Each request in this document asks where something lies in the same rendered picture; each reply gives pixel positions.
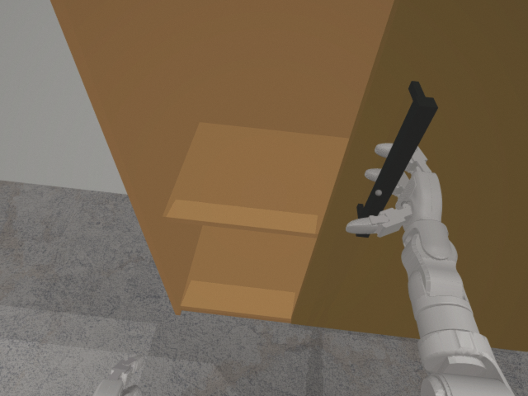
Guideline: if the right robot forearm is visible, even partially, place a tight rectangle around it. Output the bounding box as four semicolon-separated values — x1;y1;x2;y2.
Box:
401;219;515;396

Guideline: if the right robot upper arm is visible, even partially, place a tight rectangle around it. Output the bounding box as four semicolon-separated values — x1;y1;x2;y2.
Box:
421;372;513;396

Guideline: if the robot left hand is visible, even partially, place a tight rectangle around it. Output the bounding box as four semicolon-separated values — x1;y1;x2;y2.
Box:
93;354;145;396

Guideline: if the wardrobe door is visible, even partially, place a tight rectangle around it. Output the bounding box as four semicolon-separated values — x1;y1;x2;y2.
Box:
291;0;528;351

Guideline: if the robot right hand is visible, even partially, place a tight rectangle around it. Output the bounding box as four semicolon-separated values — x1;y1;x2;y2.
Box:
346;143;442;238

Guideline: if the handle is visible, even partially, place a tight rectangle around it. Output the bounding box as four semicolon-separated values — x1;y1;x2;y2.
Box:
356;81;438;238

